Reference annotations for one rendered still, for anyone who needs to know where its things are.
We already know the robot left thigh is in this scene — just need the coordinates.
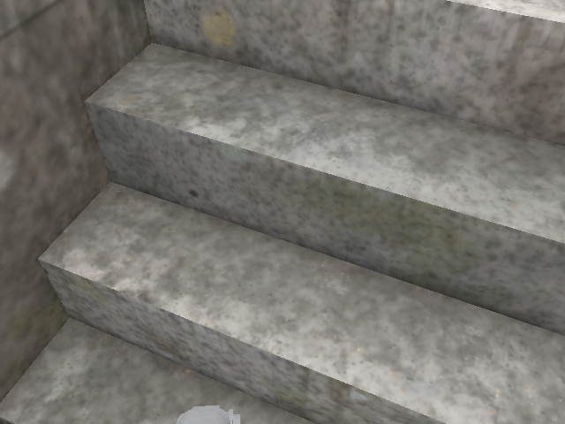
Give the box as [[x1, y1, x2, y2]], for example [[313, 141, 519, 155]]
[[178, 405, 241, 424]]

